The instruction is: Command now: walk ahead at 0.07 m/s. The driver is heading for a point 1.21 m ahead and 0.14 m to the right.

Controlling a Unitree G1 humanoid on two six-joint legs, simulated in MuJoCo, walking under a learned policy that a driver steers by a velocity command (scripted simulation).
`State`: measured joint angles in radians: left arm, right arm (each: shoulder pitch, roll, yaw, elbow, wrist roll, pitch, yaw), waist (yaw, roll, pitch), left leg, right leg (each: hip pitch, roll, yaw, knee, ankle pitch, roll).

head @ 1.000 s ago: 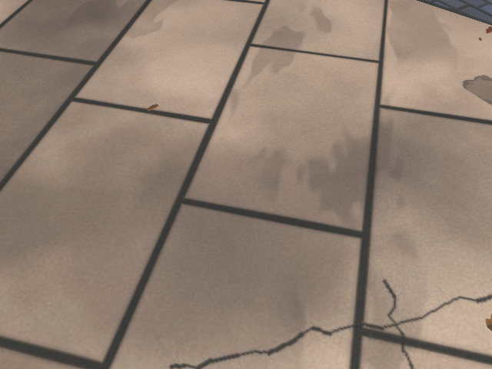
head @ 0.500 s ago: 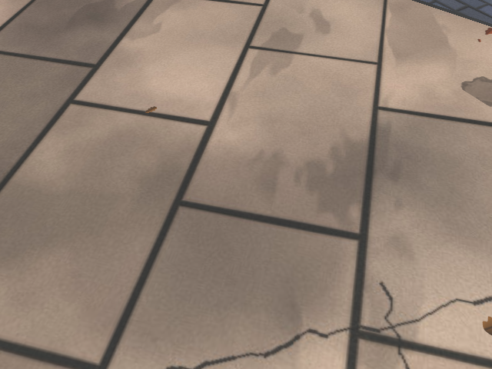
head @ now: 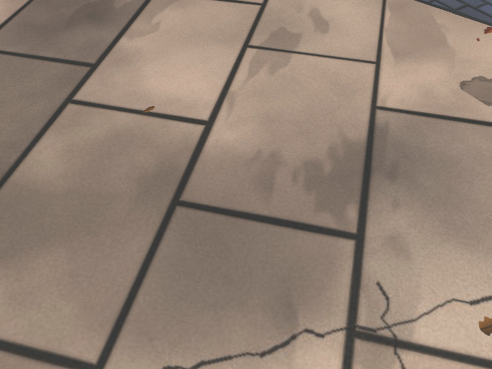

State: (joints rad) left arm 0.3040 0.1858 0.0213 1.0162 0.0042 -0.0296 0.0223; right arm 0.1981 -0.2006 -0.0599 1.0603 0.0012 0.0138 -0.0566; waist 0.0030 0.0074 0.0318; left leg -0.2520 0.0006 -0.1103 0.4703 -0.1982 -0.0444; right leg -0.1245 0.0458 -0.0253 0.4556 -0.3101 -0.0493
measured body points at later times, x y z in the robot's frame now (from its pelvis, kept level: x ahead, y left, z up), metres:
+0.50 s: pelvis +0.14 +0.07 +0.01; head +0.15 +0.09 +0.46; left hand +0.23 +0.34 -0.13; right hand +0.15 -0.18 -0.13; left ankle +0.12 +0.16 -0.74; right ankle +0.14 -0.08 -0.65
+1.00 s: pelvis +0.41 +0.01 +0.00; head +0.45 +0.00 +0.45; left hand +0.52 +0.27 -0.13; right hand +0.47 -0.26 -0.14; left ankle +0.35 +0.16 -0.65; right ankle +0.48 -0.07 -0.74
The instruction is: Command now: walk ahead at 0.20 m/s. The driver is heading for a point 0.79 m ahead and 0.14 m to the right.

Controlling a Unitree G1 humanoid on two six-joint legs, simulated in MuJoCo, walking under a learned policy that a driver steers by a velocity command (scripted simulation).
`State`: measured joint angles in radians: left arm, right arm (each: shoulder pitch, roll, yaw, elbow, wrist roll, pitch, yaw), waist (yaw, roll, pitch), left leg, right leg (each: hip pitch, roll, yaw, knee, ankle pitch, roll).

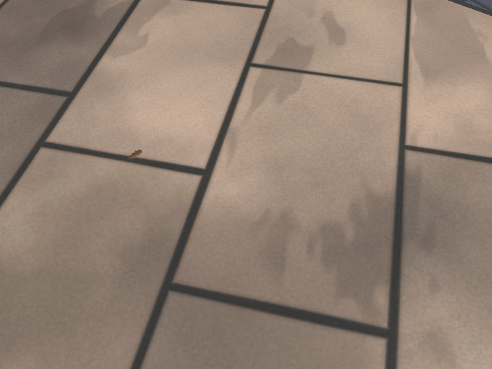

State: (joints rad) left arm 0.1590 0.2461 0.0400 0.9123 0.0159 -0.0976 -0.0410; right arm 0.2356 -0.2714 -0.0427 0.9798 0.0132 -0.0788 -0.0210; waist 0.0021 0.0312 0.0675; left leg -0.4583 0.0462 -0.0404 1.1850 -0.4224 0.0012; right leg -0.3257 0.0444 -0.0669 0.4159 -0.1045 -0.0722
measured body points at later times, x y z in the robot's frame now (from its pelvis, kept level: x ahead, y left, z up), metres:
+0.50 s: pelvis +0.11 +0.03 +0.00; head +0.13 +0.03 +0.45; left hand +0.17 +0.28 -0.15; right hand +0.21 -0.23 -0.13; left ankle +0.14 +0.14 -0.74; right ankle +0.07 -0.08 -0.74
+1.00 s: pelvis +0.11 +0.03 +0.00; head +0.12 +0.03 +0.45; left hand +0.12 +0.28 -0.16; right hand +0.19 -0.22 -0.15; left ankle +0.14 +0.14 -0.74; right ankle +0.07 -0.08 -0.74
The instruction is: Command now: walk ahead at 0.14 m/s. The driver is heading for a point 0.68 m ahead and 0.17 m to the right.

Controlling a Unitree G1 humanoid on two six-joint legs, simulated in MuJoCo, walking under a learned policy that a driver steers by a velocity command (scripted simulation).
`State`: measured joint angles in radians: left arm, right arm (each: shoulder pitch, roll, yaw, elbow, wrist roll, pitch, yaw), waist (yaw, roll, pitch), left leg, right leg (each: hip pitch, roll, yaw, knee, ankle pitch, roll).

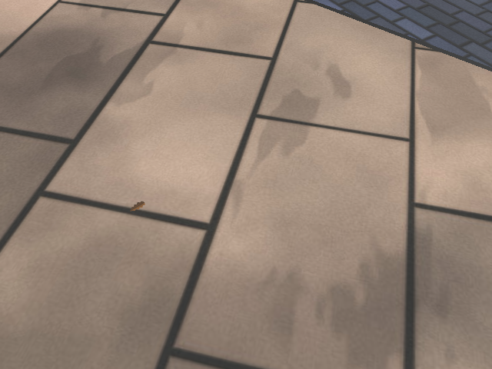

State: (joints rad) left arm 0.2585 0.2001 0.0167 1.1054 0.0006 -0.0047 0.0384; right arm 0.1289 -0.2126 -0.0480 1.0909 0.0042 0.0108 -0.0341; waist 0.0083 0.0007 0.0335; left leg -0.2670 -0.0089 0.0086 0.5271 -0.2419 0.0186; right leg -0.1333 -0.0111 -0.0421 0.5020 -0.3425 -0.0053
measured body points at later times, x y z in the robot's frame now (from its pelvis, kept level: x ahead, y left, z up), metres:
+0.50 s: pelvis +0.14 +0.04 +0.01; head +0.16 +0.05 +0.46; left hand +0.29 +0.30 -0.12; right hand +0.07 -0.19 -0.14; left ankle +0.05 +0.13 -0.73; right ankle +0.27 -0.13 -0.67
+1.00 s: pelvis +0.43 -0.04 +0.01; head +0.45 -0.06 +0.46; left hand +0.55 +0.21 -0.11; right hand +0.53 -0.34 -0.09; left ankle +0.62 +0.12 -0.66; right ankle +0.41 -0.10 -0.73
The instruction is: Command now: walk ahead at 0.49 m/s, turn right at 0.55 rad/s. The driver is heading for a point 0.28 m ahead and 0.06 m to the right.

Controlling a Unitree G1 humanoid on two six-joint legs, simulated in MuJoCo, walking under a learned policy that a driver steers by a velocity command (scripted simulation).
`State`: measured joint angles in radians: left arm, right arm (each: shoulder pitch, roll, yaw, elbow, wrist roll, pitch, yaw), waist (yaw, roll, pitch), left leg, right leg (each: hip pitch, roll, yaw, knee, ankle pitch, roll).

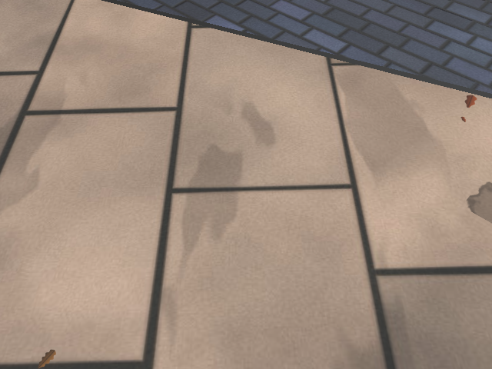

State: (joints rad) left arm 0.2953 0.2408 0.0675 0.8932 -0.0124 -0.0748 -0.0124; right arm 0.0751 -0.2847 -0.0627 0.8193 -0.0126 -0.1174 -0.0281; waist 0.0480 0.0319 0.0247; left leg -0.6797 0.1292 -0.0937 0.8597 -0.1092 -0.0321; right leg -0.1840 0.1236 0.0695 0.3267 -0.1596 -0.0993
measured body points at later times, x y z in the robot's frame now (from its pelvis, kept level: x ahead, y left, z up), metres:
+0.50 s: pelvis +0.21 +0.05 -0.01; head +0.24 +0.05 +0.44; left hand +0.37 +0.30 -0.13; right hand +0.28 -0.21 -0.13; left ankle +0.28 +0.15 -0.75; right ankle +0.22 -0.10 -0.73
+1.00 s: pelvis +0.26 +0.02 -0.01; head +0.27 +0.02 +0.44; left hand +0.39 +0.26 -0.15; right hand +0.30 -0.25 -0.15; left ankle +0.28 +0.15 -0.75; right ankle +0.23 -0.10 -0.75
